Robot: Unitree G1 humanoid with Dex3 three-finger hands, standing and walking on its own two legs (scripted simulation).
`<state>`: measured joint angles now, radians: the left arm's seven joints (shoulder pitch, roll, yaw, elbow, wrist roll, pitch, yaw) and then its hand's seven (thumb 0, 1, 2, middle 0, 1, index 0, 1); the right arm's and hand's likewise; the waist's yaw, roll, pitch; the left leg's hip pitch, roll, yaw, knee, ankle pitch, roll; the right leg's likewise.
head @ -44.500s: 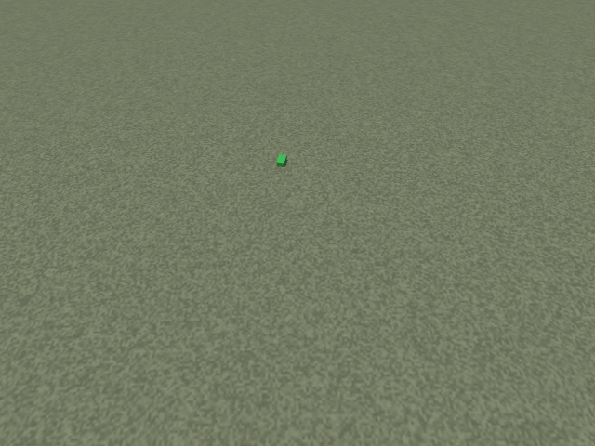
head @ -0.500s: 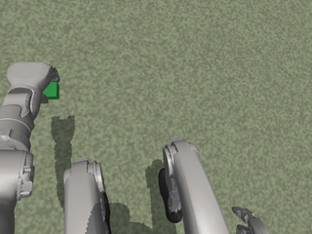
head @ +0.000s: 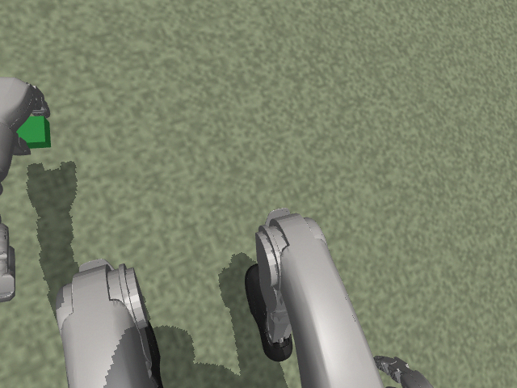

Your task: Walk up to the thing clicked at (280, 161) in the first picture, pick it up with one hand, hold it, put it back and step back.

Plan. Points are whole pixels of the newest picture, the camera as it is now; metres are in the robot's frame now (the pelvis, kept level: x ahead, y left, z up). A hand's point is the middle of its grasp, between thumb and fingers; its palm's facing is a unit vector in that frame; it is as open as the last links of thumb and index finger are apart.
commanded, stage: crouch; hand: left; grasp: from above
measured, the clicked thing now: (22, 133) +0.54 +0.24 -0.19
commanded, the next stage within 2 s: lower in 0.50 s
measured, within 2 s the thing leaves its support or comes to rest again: neither
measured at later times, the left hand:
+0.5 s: hand (17, 135) +0.53 +0.24 -0.19, palm faces -0.46 +0.03 -0.89, open 7.1 cm
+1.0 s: hand (32, 145) +0.53 +0.24 -0.23, palm faces -0.48 +0.02 -0.88, open 7.1 cm
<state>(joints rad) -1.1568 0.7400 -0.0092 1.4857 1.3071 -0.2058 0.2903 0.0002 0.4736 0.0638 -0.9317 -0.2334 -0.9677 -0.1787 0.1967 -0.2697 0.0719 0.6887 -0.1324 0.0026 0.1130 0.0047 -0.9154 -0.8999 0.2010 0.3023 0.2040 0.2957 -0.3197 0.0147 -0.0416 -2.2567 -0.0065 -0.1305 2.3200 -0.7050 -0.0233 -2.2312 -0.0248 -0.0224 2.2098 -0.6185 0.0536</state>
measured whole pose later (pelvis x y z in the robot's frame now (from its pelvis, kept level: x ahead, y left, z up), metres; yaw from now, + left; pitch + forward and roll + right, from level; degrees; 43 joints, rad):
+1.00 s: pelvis +0.00 +0.00 -0.04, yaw -4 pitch +34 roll -11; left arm -1.21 0.89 0.00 1.60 1.36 -0.23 0.38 0.00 0.46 0.07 -0.94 -0.23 -0.98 -0.18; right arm 0.19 -0.31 0.19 0.63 -0.17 -0.04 0.13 0.00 -0.91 -0.90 0.20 0.30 0.20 0.30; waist -0.40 -0.04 0.06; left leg -2.36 -0.02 -0.19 2.46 -0.71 -0.02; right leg -2.31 -0.01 -0.06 2.30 -0.61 0.06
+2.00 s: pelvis +0.00 +0.01 -0.05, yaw -8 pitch +31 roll -15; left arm -1.22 1.04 0.03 1.71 1.38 -0.22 0.50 0.00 0.51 0.00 -0.95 -0.18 -0.99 -0.12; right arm 0.15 -0.35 0.31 0.58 -0.22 -0.13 0.17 0.00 -0.91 -0.90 0.20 0.30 0.20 0.30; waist -0.47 -0.11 0.17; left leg -2.36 -0.01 -0.25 2.52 -0.74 -0.01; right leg -2.27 0.01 -0.11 2.30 -0.60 0.07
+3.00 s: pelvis +0.00 +0.02 -0.05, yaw -9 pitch +31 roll -16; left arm -1.21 1.08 0.02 1.67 1.35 -0.23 0.48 0.00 -0.04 0.61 -0.44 -0.65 -0.45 -0.64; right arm 0.13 -0.35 0.36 0.57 -0.23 -0.13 0.17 0.00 -0.90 -0.90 0.20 0.30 0.20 0.30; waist -0.47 -0.12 0.20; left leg -2.37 -0.01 -0.27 2.53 -0.73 0.00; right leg -2.27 0.01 -0.13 2.29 -0.59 0.07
